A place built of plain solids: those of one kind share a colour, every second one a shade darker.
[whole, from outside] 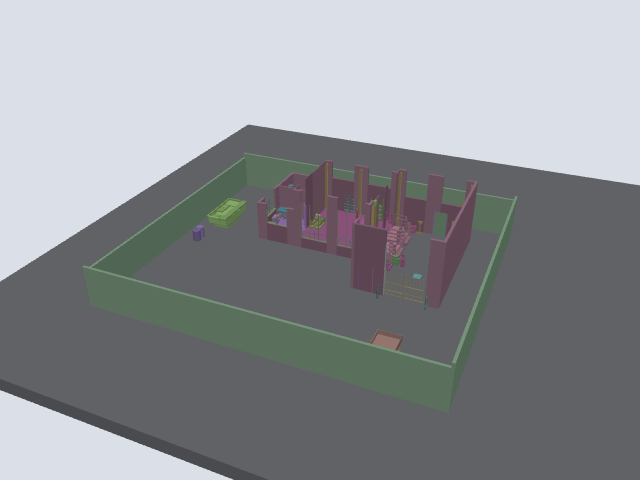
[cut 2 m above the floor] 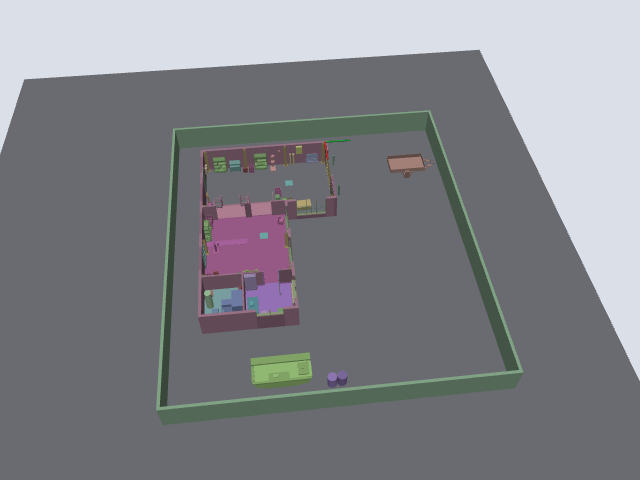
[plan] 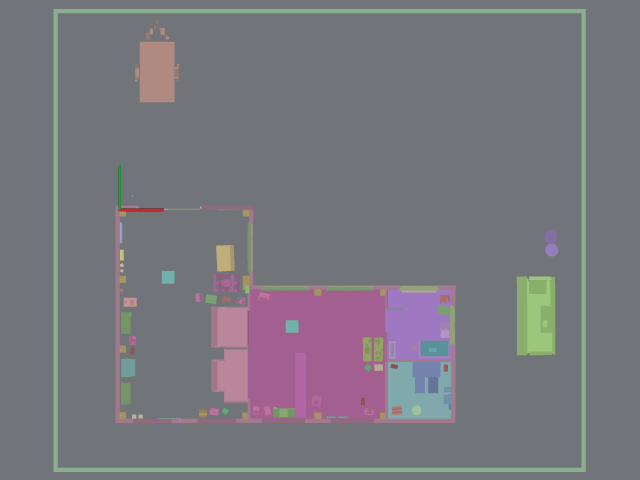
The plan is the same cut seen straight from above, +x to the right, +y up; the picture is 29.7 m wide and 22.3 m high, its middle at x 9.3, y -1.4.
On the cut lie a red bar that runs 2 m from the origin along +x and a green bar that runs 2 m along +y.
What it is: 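A firm's repair and maintenance workshop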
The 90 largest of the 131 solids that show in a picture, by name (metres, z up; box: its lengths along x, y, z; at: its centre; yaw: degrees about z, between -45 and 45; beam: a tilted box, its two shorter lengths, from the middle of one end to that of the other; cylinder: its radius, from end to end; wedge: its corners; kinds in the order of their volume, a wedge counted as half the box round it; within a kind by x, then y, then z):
{
 "yard_bound_1": {"box": [0.2, 21.51, 3.56], "at": [-2.99, -1.42, 1.73]},
 "yard_bound_2": {"box": [24.73, 0.2, 3.24], "at": [9.28, -12.08, 1.57]},
 "yard_bound_3": {"box": [24.73, 0.2, 3.18], "at": [9.28, 9.23, 1.54]},
 "yard_bound_4": {"box": [0.2, 21.51, 2.86], "at": [21.54, -1.42, 1.38]},
 "wall_1": {"box": [0.2, 10.1, 5.25], "at": [-0.1, -4.85, 2.58]},
 "wall_2": {"box": [0.81, 0.2, 5.25], "at": [0.2, -9.8, 2.58]},
 "wall_3": {"box": [1.01, 0.2, 5.25], "at": [0.3, 0.1, 2.58]},
 "wall_4": {"box": [1.81, 0.2, 2.95], "at": [1.5, -9.8, 1.43]},
 "wall_5": {"box": [1.21, 0.2, 5.25], "at": [3.0, -9.8, 2.58]},
 "wall_6": {"box": [1.81, 0.2, 2.95], "at": [4.5, -9.8, 1.43]},
 "wall_7": {"box": [2.41, 0.2, 5.25], "at": [5.0, 0.1, 2.58]},
 "wall_8": {"box": [0.61, 0.2, 5.25], "at": [5.7, -9.8, 2.58]},
 "wall_9": {"box": [0.06, 0.95, 5.25], "at": [5.97, -9.22, 2.58]},
 "wall_10": {"box": [0.06, 0.45, 5.25], "at": [5.97, -6.42, 2.58]},
 "wall_11": {"box": [0.06, 1.06, 5.25], "at": [5.97, -4.17, 2.58]},
 "wall_12": {"box": [0.06, 0.95, 4.96], "at": [6.03, -9.22, 2.43]},
 "wall_13": {"box": [0.06, 0.45, 4.96], "at": [6.03, -6.42, 2.43]},
 "wall_14": {"box": [0.06, 1.0, 4.96], "at": [6.03, -4.2, 2.43]},
 "wall_15": {"box": [0.2, 0.86, 5.25], "at": [6.1, -3.27, 2.58]},
 "wall_16": {"box": [0.2, 2.26, 0.4], "at": [6.1, -1.73, 0.15]},
 "wall_17": {"box": [0.2, 0.81, 5.25], "at": [6.1, -0.2, 2.58]},
 "wall_18": {"box": [0.61, 0.2, 4.96], "at": [6.3, -9.8, 2.43]},
 "wall_19": {"box": [0.61, 0.2, 4.96], "at": [6.3, -3.6, 2.43]},
 "wall_20": {"box": [2.01, 0.2, 3.46], "at": [7.6, -9.8, 1.68]},
 "wall_21": {"box": [2.21, 0.2, 0.91], "at": [7.7, -3.6, 0.41]},
 "wall_22": {"box": [1.21, 0.2, 4.96], "at": [9.2, -9.8, 2.43]},
 "wall_23": {"box": [0.81, 0.2, 4.96], "at": [9.2, -3.6, 2.43]},
 "wall_24": {"box": [2.21, 0.2, 0.91], "at": [10.7, -3.6, 0.41]},
 "wall_25": {"box": [2.01, 0.2, 3.46], "at": [10.8, -9.8, 1.68]},
 "wall_26": {"box": [0.61, 0.2, 4.96], "at": [12.1, -9.8, 2.43]},
 "wall_27": {"box": [0.61, 0.2, 4.96], "at": [12.1, -3.6, 2.43]},
 "wall_28": {"box": [0.06, 2.76, 4.96], "at": [12.37, -8.32, 2.43]},
 "wall_29": {"box": [0.06, 1.42, 4.96], "at": [12.37, -6.35, 2.43]},
 "wall_30": {"box": [0.06, 2.7, 3.26], "at": [12.43, -8.35, 1.58]},
 "wall_31": {"box": [0.06, 1.35, 3.26], "at": [12.43, -6.32, 1.58]},
 "wall_32": {"box": [0.06, 0.85, 3.26], "at": [12.43, -4.13, 1.58]},
 "wall_33": {"box": [0.61, 0.2, 3.26], "at": [12.7, -3.6, 1.58]},
 "wall_34": {"box": [3.0, 0.06, 3.26], "at": [13.9, -7.03, 1.58]},
 "wall_35": {"box": [3.0, 0.06, 3.26], "at": [13.9, -6.97, 1.58]},
 "wall_36": {"box": [1.81, 0.2, 1.56], "at": [13.9, -3.6, 0.73]},
 "wall_37": {"box": [3.2, 0.2, 3.26], "at": [14.0, -9.8, 1.58]},
 "wall_38": {"box": [0.81, 0.2, 3.26], "at": [15.2, -3.6, 1.58]},
 "wall_39": {"box": [0.2, 2.9, 3.26], "at": [15.5, -8.45, 1.58]},
 "wall_40": {"box": [0.2, 0.76, 3.26], "at": [15.5, -6.62, 1.58]},
 "wall_41": {"box": [0.2, 1.81, 1.46], "at": [15.5, -5.35, 0.68]},
 "wall_42": {"box": [0.2, 0.96, 3.26], "at": [15.5, -3.98, 1.58]},
 "raised_floor_hall_1": {"box": [6.53, 6.13, 0.56], "at": [9.2, -6.7, 0.23]},
 "raised_floor_office_1": {"box": [3.13, 3.43, 0.56], "at": [13.9, -5.35, 0.23]},
 "raised_floor_plant_1": {"box": [3.13, 2.83, 0.56], "at": [13.9, -8.35, 0.23]},
 "door_landing_1": {"box": [0.32, 1.5, 0.22], "at": [4.4, -7.7, 0.06]},
 "door_landing_2": {"box": [0.32, 1.9, 0.22], "at": [4.4, -5.45, 0.06]},
 "door_landing_3": {"box": [0.32, 1.5, 0.39], "at": [4.7, -7.7, 0.14]},
 "door_landing_4": {"box": [0.32, 1.9, 0.39], "at": [4.7, -5.45, 0.14]},
 "door_landing_5": {"box": [1.1, 2.5, 0.56], "at": [5.39, -7.7, 0.23]},
 "door_landing_6": {"box": [1.1, 1.9, 0.56], "at": [5.39, -5.45, 0.23]},
 "beyond_skip_1": {"box": [0.48, 3.66, 0.12], "at": [18.69, -4.92, 1.18], "yaw": 0.2},
 "beyond_skip_2": {"box": [1.63, 3.27, 0.46], "at": [19.34, -4.92, 0.79], "yaw": 0.2},
 "beyond_skip_3": {"box": [1.67, 0.91, 0.1], "at": [19.35, -6.2, 1.07], "yaw": 0.2},
 "beyond_skip_4": {"box": [0.81, 0.73, 0.1], "at": [19.42, -3.55, 1.07], "yaw": 0.2},
 "beyond_skip_5": {"box": [0.64, 1.26, 0.1], "at": [19.86, -5.08, 1.07], "yaw": 0.2},
 "beyond_skip_6": {"box": [0.15, 3.6, 0.12], "at": [20.16, -4.92, 1.18], "yaw": 0.2},
 "plant_pumps_1": {"box": [0.46, 1.04, 0.56], "at": [13.94, -8.0, 0.74]},
 "plant_pumps_2": {"box": [1.3, 0.72, 1.35], "at": [14.25, -7.42, 1.14]},
 "plant_pumps_3": {"box": [0.46, 1.04, 0.56], "at": [14.56, -8.0, 0.74]},
 "shelf_oak_1": {"box": [0.18, 0.68, 1.89], "at": [12.66, -6.51, 1.41]},
 "shelf_oak_2": {"box": [0.28, 0.78, 1.95], "at": [12.66, -6.51, 1.44]},
 "beyond_drums_1": {"cylinder": 0.3, "from": [20.01, -1.25, -0.06], "to": [20.01, -1.25, 0.87]},
 "beyond_drums_2": {"cylinder": 0.3, "from": [20.06, -1.87, -0.06], "to": [20.06, -1.87, 0.87]},
 "beyond_trailer_1": {"box": [1.6, 2.8, 0.06], "at": [1.73, 6.41, 0.51]},
 "beyond_trailer_2": {"box": [0.044, 2.79, 0.38], "at": [2.52, 6.41, 0.67]},
 "roll_cab_1": {"box": [0.46, 0.85, 0.77], "at": [0.29, -7.34, 0.5]},
 "air_station_1": {"cylinder": 0.23, "from": [13.79, -9.31, 0.51], "to": [13.79, -9.31, 2.16]},
 "shelving_bay_1": {"box": [0.45, 1.0, 0.17], "at": [0.27, -8.52, 1.24]},
 "shelving_bay_2": {"box": [0.44, 1.0, 0.24], "at": [0.27, -5.25, 1.27]},
 "shelving_bay_3": {"box": [0.95, 0.36, 0.11], "at": [7.63, -9.45, 1.73]},
 "pallet_stack_1": {"box": [0.62, 1.2, 0.15], "at": [4.82, -2.25, 0.21], "yaw": 2.9},
 "pallet_stack_2": {"box": [0.49, 1.21, 0.15], "at": [5.07, -2.24, 0.21], "yaw": 2.9},
 "pump_set_1": {"box": [0.41, 1.11, 0.15], "at": [11.49, -6.48, 0.53], "yaw": 0.2},
 "pump_set_2": {"box": [0.41, 1.11, 0.15], "at": [12.02, -6.48, 0.53], "yaw": -1.5},
 "desk_load_drowned_1": {"box": [1.3, 0.72, 0.12], "at": [14.62, -6.44, 1.3]},
 "carton_1": {"box": [0.6, 0.4, 0.45], "at": [15.04, -4.67, 0.69], "yaw": -7.3},
 "boiler_1": {"box": [0.35, 0.44, 0.7], "at": [15.22, -8.81, 2.13]},
 "trench_plates_1": {"box": [0.5, 3.01, 0.07], "at": [8.4, -8.14, 0.49]},
 "door_leaf_1": {"box": [1.0, 0.044, 2.15], "at": [2.3, -9.7, 1.02]},
 "roller_shutter_1": {"box": [0.11, 0.1, 4.05], "at": [0.82, 0.11, 1.98]},
 "roller_shutter_2": {"box": [0.11, 0.1, 4.05], "at": [3.78, 0.11, 1.98]},
 "desk_frame_1": {"box": [1.4, 0.8, 0.07], "at": [14.59, -6.49, 1.2]},
 "crate_stack_1": {"box": [0.4, 0.3, 0.57], "at": [12.02, -7.33, 0.74], "yaw": 2.0},
 "distribution_board_1": {"box": [0.18, 0.5, 0.7], "at": [0.09, -2.1, 1.5]},
 "lean_cartons_1": {"box": [0.039, 0.95, 0.95], "at": [0.02, -1.04, 0.43]}
}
